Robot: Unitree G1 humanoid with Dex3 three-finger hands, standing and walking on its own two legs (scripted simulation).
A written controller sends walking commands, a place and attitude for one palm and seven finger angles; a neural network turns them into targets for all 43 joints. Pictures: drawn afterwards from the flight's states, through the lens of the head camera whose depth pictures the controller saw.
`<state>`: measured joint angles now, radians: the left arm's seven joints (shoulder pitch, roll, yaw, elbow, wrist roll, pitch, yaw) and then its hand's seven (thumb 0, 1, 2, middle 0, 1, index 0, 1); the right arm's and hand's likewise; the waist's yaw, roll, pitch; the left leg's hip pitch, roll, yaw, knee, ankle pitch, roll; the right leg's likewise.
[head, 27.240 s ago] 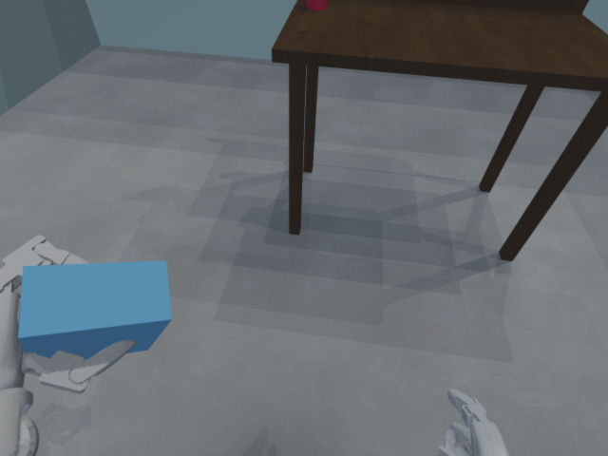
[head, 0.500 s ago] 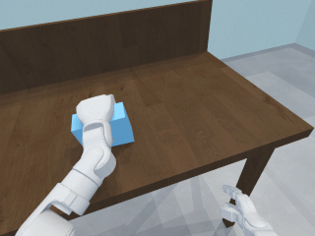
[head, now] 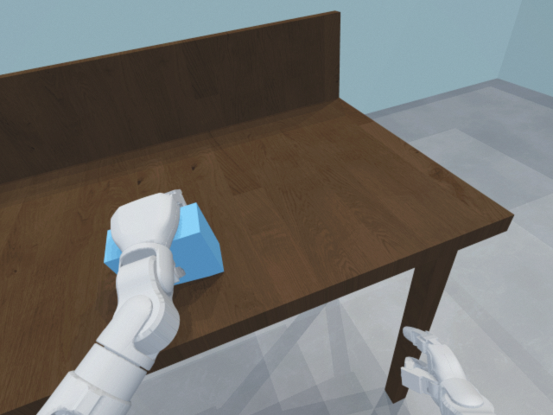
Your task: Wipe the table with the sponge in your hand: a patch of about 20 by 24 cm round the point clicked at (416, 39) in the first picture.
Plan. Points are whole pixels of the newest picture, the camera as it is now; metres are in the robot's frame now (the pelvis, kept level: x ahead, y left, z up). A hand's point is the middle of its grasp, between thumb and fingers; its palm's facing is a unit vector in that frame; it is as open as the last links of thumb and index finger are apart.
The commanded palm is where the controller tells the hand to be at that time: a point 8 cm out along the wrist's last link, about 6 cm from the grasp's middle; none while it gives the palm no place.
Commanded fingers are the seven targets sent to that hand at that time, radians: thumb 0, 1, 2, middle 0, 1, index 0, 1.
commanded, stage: wipe back along the third lane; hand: left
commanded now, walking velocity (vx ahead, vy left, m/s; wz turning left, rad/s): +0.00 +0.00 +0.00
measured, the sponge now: (173, 257) +0.32 +0.20 +0.10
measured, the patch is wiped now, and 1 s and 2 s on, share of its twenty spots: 1.00 1.00 1.00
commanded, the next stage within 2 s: slide back across to the middle lane in 0.20 s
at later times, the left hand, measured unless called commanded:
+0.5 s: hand (156, 259) +0.27 +0.19 +0.15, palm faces +0.27 -0.25 -0.93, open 9.7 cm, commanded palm +0.22 +0.20 +0.18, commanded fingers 0.00 0.10 1.30 -1.20 -1.60 -1.20 -1.60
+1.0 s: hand (109, 273) +0.24 +0.24 +0.16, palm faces +0.26 -0.22 -0.94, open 9.7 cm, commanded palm +0.19 +0.24 +0.21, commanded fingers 0.00 0.10 1.30 -1.20 -1.60 -1.20 -1.60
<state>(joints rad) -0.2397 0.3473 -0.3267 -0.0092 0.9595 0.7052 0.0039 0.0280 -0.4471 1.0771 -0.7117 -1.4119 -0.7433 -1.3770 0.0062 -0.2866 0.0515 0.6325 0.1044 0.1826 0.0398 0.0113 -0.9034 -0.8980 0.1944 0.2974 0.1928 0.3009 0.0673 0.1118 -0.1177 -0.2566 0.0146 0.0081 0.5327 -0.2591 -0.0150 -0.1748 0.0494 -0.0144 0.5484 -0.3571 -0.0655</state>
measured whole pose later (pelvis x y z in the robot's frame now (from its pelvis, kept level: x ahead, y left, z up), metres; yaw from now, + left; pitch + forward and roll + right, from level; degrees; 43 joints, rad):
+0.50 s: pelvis -0.01 +0.00 +0.00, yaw -1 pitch -3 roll +1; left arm -0.05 0.35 -0.26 -0.28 0.88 0.67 0.03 0.02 -0.44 1.08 -0.70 -1.42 -0.74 -1.38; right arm -0.01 -0.25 0.07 0.60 0.09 0.21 0.02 0.01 -0.90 -0.90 0.20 0.30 0.19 0.30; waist 0.08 0.10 -0.10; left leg -0.23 0.02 0.02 0.54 -0.26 -0.02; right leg -0.16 0.06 0.00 0.55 -0.35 -0.07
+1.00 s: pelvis -0.02 +0.00 +0.00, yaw -1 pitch -4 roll +1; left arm 0.00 0.47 -0.14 -0.31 0.80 0.64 -0.03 -0.02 -0.46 1.08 -0.73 -1.40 -0.76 -1.36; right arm 0.01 -0.28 0.07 0.61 0.08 0.13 -0.05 0.01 -0.90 -0.90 0.20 0.30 0.19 0.30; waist 0.10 0.11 -0.07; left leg -0.22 0.03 0.01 0.53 -0.23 -0.02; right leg -0.14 0.06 -0.01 0.54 -0.33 -0.07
